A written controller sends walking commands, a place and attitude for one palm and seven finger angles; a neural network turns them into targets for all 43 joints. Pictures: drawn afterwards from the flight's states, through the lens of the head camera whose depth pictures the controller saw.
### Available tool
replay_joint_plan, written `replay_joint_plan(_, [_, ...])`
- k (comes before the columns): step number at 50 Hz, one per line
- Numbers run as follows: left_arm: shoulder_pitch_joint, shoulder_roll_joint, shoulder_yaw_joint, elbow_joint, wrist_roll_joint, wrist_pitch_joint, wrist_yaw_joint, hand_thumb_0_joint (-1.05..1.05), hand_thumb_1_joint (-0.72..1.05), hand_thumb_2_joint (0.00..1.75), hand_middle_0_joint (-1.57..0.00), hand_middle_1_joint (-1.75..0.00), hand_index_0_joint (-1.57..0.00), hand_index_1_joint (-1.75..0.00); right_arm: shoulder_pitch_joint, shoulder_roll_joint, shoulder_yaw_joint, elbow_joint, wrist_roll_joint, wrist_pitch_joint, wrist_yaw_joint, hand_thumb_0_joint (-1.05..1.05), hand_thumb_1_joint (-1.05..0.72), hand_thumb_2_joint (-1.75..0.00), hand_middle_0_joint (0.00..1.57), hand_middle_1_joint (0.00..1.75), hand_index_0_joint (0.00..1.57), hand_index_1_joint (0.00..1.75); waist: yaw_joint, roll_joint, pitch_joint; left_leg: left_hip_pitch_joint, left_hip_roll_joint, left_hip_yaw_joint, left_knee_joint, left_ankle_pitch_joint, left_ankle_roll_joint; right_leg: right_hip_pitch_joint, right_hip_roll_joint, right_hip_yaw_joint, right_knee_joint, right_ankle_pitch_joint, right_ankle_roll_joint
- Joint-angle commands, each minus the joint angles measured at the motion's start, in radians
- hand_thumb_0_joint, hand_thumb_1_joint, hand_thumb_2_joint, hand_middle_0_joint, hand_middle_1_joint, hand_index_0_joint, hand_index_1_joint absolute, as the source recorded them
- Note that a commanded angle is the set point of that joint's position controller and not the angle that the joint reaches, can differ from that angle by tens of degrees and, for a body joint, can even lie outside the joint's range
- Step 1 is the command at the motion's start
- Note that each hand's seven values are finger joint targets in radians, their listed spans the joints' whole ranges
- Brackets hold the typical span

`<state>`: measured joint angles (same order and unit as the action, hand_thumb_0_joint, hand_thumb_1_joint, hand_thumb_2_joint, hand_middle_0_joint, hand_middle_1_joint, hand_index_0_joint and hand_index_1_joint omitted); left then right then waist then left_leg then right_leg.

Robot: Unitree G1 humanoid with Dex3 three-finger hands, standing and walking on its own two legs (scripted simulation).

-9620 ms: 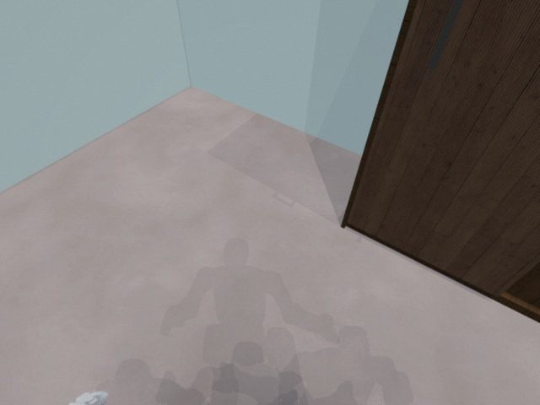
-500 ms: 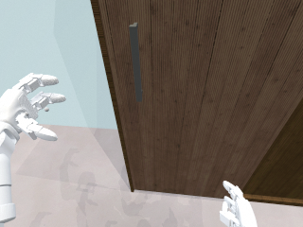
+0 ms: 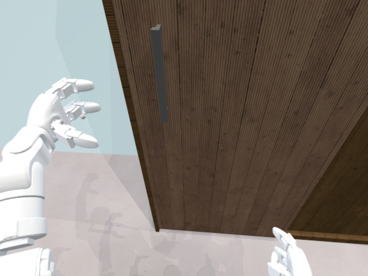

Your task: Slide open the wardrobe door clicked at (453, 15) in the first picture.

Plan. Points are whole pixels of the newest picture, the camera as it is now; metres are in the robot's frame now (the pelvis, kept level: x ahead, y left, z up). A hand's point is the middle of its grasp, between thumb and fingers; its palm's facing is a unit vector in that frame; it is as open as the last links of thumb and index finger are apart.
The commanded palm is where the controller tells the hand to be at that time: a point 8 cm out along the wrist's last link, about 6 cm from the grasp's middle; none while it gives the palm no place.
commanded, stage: move the hooked fingers beside the handle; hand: left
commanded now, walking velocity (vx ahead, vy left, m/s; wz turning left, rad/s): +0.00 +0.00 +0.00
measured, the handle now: (161, 78) +0.53 +0.12 +0.20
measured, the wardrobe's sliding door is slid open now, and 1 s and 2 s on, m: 0.00 0.00 0.00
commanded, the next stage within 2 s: feel for the door with the fingertips in 1.86 s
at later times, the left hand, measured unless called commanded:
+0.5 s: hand (107, 100) +0.39 +0.21 +0.22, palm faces +0.02 -1.00 +0.00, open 14.0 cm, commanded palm +0.37 +0.26 +0.21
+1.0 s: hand (130, 91) +0.45 +0.18 +0.21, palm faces +0.03 -1.00 -0.01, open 14.0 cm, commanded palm +0.43 +0.23 +0.21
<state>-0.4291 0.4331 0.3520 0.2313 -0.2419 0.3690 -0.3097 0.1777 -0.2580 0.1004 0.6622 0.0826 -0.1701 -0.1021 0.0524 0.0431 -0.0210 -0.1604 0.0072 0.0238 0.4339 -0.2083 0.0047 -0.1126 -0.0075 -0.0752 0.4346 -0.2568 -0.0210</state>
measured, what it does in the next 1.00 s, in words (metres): stands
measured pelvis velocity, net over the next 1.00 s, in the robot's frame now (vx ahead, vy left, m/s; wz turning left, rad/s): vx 0.01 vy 0.00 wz -0.03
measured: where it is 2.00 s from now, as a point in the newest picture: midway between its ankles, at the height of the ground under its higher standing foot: outside the picture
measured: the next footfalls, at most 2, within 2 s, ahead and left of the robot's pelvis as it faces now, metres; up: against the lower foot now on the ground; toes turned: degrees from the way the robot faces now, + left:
none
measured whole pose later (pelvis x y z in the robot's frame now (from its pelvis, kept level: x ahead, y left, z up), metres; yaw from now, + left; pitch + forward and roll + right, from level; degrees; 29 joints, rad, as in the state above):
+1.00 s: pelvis +0.01 +0.00 +0.00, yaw -1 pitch +1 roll +0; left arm -0.78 0.39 0.29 0.70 -0.16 0.19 -0.18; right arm 0.29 -0.27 0.04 0.69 0.07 -0.12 -0.09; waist -0.03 0.03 -0.04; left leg -0.24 0.02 0.05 0.45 -0.23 0.01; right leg -0.20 0.00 -0.05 0.44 -0.26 -0.02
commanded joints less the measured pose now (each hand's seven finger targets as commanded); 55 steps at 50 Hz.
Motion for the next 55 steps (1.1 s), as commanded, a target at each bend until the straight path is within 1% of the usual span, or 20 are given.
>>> replay_joint_plan(1, [-0.435, 0.227, 0.051, -0.256, -0.024, -0.092, 0.007, 0.0, -0.5, 0.3, -0.3, -1.2, -0.3, -1.2, -0.162, -0.115, -0.048, -0.176, -0.005, -0.06, -0.006, 0.0, -0.9, -0.9, 0.2, 0.3, 0.2, 0.3, 0.001, 0.01, -0.248, 0.15, -0.009, -0.049, -0.037, 0.173, 0.03, -0.03, 0.005, 0.043, -0.06, 0.241, -0.009])
replay_joint_plan(5, [-0.421, 0.282, 0.12, -0.196, -0.029, -0.109, 0.028, 0.0, -0.5, 0.3, -0.3, -1.2, -0.3, -1.2, -0.15, -0.12, -0.053, -0.16, -0.01, -0.052, -0.008, 0.0, -0.9, -0.9, 0.2, 0.3, 0.2, 0.3, 0.012, -0.033, -0.242, 0.121, -0.011, -0.038, -0.036, 0.182, 0.034, -0.013, 0.004, 0.046, -0.06, 0.268, -0.005])
replay_joint_plan(9, [-0.469, 0.24, 0.06, -0.089, -0.007, -0.087, 0.045, 0.0, -0.5, 0.3, -0.3, -1.2, -0.3, -1.2, -0.133, -0.125, -0.057, -0.142, -0.003, -0.039, -0.012, 0.0, -0.9, -0.9, 0.2, 0.3, 0.2, 0.3, -0.01, -0.026, -0.166, 0.085, -0.006, -0.029, -0.042, 0.125, 0.036, -0.065, 0.0, 0.052, -0.079, 0.203, -0.001])
replay_joint_plan(12, [-0.521, 0.236, 0.037, -0.107, 0.007, -0.096, 0.045, 0.0, -0.5, 0.3, -0.3, -1.2, -0.3, -1.2, -0.126, -0.124, -0.059, -0.155, -0.002, -0.036, -0.011, 0.0, -0.9, -0.9, 0.2, 0.3, 0.2, 0.3, -0.017, 0.023, -0.214, 0.108, -0.012, -0.026, -0.035, 0.155, 0.038, -0.048, -0.004, 0.059, -0.067, 0.244, -0.004])
replay_joint_plan(14, [-0.543, 0.236, 0.031, -0.09, 0.003, -0.114, 0.037, 0.0, -0.5, 0.3, -0.3, -1.2, -0.3, -1.2, -0.113, -0.126, -0.063, -0.151, -0.002, -0.036, -0.012, 0.0, -0.9, -0.9, 0.2, 0.3, 0.2, 0.3, -0.026, -0.011, -0.239, 0.118, -0.007, -0.026, -0.022, 0.178, 0.04, -0.042, -0.001, 0.059, -0.062, 0.277, -0.003])
replay_joint_plan(18, [-0.592, 0.23, 0.032, -0.126, -0.005, -0.16, 0.025, 0.0, -0.5, 0.3, -0.3, -1.2, -0.3, -1.2, -0.106, -0.121, -0.065, -0.161, -0.003, -0.043, -0.009, 0.0, -0.9, -0.9, 0.2, 0.3, 0.2, 0.3, -0.024, 0.028, -0.302, 0.155, -0.012, -0.025, -0.014, 0.229, 0.037, -0.017, 0.001, 0.057, -0.043, 0.336, -0.008])
replay_joint_plan(19, [-0.589, 0.201, 0.004, -0.109, -0.011, -0.163, 0.023, 0.0, -0.5, 0.3, -0.3, -1.2, -0.3, -1.2, -0.105, -0.12, -0.063, -0.16, -0.002, -0.044, -0.008, 0.0, -0.9, -0.9, 0.2, 0.3, 0.2, 0.3, -0.028, 0.021, -0.285, 0.151, -0.01, -0.022, -0.011, 0.229, 0.04, -0.031, 0.002, 0.058, -0.047, 0.337, -0.006])
replay_joint_plan(22, [-0.581, 0.219, 0.025, 0.001, -0.006, -0.149, 0.036, 0.0, -0.5, 0.3, -0.3, -1.2, -0.3, -1.2, -0.08, -0.132, -0.069, -0.136, 0.0, -0.036, -0.01, 0.0, -0.9, -0.9, 0.2, 0.3, 0.2, 0.3, -0.033, -0.048, -0.235, 0.103, -0.005, -0.025, -0.021, 0.181, 0.04, -0.055, 0.003, 0.052, -0.053, 0.296, -0.001])
replay_joint_plan(25, [-0.608, 0.235, 0.025, 0.075, 0.015, -0.126, 0.06, 0.0, -0.5, 0.3, -0.3, -1.2, -0.3, -1.2, -0.07, -0.138, -0.071, -0.126, -0.001, -0.025, -0.01, 0.0, -0.9, -0.9, 0.2, 0.3, 0.2, 0.3, -0.035, -0.028, -0.202, 0.074, -0.005, -0.025, -0.028, 0.151, 0.039, -0.076, -0.001, 0.056, -0.061, 0.254, -0.002])
replay_joint_plan(28, [-0.667, 0.231, 0.009, 0.086, 0.031, -0.131, 0.08, 0.0, -0.5, 0.3, -0.3, -1.2, -0.3, -1.2, -0.061, -0.135, -0.072, -0.13, -0.001, -0.014, -0.009, 0.0, -0.9, -0.9, 0.2, 0.3, 0.2, 0.3, -0.042, -0.001, -0.217, 0.071, -0.005, -0.022, -0.023, 0.153, 0.038, -0.075, -0.003, 0.061, -0.058, 0.256, -0.004])
replay_joint_plan(32, [-0.772, 0.228, 0.004, 0.014, 0.033, -0.202, 0.094, 0.0, -0.5, 0.3, -0.3, -1.2, -0.3, -1.2, -0.042, -0.131, -0.077, -0.138, -0.008, -0.021, -0.006, 0.0, -0.9, -0.9, 0.2, 0.3, 0.2, 0.3, -0.048, 0.008, -0.338, 0.138, -0.004, -0.027, -0.01, 0.227, 0.04, -0.028, 0.002, 0.062, -0.039, 0.327, -0.01])
replay_joint_plan(35, [-0.762, 0.252, 0.034, 0.076, 0.028, -0.231, 0.094, 0.0, -0.5, 0.3, -0.3, -1.2, -0.3, -1.2, -0.024, -0.136, -0.079, -0.124, -0.011, -0.02, -0.007, 0.0, -0.9, -0.9, 0.2, 0.3, 0.2, 0.3, -0.045, -0.025, -0.333, 0.12, -0.002, -0.022, -0.011, 0.228, 0.042, -0.014, 0.004, 0.064, -0.039, 0.344, -0.007])
replay_joint_plan(38, [-0.767, 0.183, -0.025, 0.189, 0.04, -0.21, 0.095, 0.0, -0.5, 0.3, -0.3, -1.2, -0.3, -1.2, -0.01, -0.136, -0.08, -0.105, -0.007, -0.014, -0.007, 0.0, -0.9, -0.9, 0.2, 0.3, 0.2, 0.3, -0.063, -0.024, -0.252, 0.091, 0.0, -0.018, -0.015, 0.197, 0.041, -0.069, 0.005, 0.057, -0.046, 0.311, -0.006])
replay_joint_plan(40, [-0.764, 0.191, -0.025, 0.264, 0.051, -0.192, 0.103, 0.0, -0.5, 0.3, -0.3, -1.2, -0.3, -1.2, 0.006, -0.144, -0.081, -0.1, -0.007, -0.006, -0.005, 0.0, -0.9, -0.9, 0.2, 0.3, 0.2, 0.3, -0.066, -0.034, -0.21, 0.056, 0.0, -0.021, -0.021, 0.165, 0.043, -0.091, 0.002, 0.056, -0.052, 0.28, -0.004])
replay_joint_plan(44, [-0.809, 0.219, -0.003, 0.255, 0.066, -0.212, 0.122, 0.0, -0.5, 0.3, -0.3, -1.2, -0.3, -1.2, 0.031, -0.147, -0.092, -0.106, -0.012, 0.005, 0.001, 0.0, -0.9, -0.9, 0.2, 0.3, 0.2, 0.3, -0.062, -0.021, -0.289, 0.077, 0.0, -0.02, -0.007, 0.215, 0.042, -0.057, 0.003, 0.057, -0.036, 0.322, -0.01])
replay_joint_plan(48, [-0.932, 0.174, -0.038, 0.172, 0.062, -0.284, 0.135, 0.0, -0.5, 0.3, -0.3, -1.2, -0.3, -1.2, 0.054, -0.142, -0.1, -0.103, -0.017, -0.006, 0.006, 0.0, -0.9, -0.9, 0.2, 0.3, 0.2, 0.3, -0.081, 0.01, -0.378, 0.156, 0.005, -0.029, 0.011, 0.298, 0.039, -0.054, 0.012, 0.057, -0.02, 0.38, -0.014])
replay_joint_plan(49, [-0.927, 0.18, -0.03, 0.184, 0.056, -0.297, 0.14, 0.0, -0.5, 0.3, -0.3, -1.2, -0.3, -1.2, 0.061, -0.144, -0.099, -0.104, -0.018, -0.007, 0.005, 0.0, -0.9, -0.9, 0.2, 0.3, 0.2, 0.3, -0.083, -0.035, -0.376, 0.146, 0.006, -0.031, 0.011, 0.306, 0.043, -0.045, 0.016, 0.054, -0.021, 0.385, -0.01])
replay_joint_plan(50, [-0.951, 0.195, -0.016, 0.195, 0.056, -0.304, 0.143, 0.0, -0.5, 0.3, -0.3, -1.2, -0.3, -1.2, 0.066, -0.148, -0.1, -0.094, -0.02, -0.007, 0.006, 0.0, -0.9, -0.9, 0.2, 0.3, 0.2, 0.3, -0.083, -0.021, -0.378, 0.146, 0.006, -0.032, 0.007, 0.285, 0.042, -0.052, 0.015, 0.057, -0.023, 0.372, -0.01])
replay_joint_plan(53, [-0.941, 0.175, -0.026, 0.358, 0.071, -0.285, 0.158, 0.0, -0.5, 0.3, -0.3, -1.2, -0.3, -1.2, 0.084, -0.149, -0.098, -0.066, -0.02, 0.003, 0.003, 0.0, -0.9, -0.9, 0.2, 0.3, 0.2, 0.3, -0.096, -0.058, -0.263, 0.069, 0.004, -0.026, -0.007, 0.195, 0.044, -0.095, 0.013, 0.056, -0.037, 0.305, -0.005])
replay_joint_plan(55, [-0.888, 0.227, 0.011, 0.44, 0.097, -0.272, 0.169, 0.0, -0.5, 0.3, -0.3, -1.2, -0.3, -1.2, 0.095, -0.156, -0.098, -0.062, -0.022, 0.013, 0.006, 0.0, -0.9, -0.9, 0.2, 0.3, 0.2, 0.3, -0.079, -0.054, -0.241, 0.027, 0.001, -0.019, -0.013, 0.172, 0.046, -0.088, 0.006, 0.059, -0.038, 0.291, -0.005])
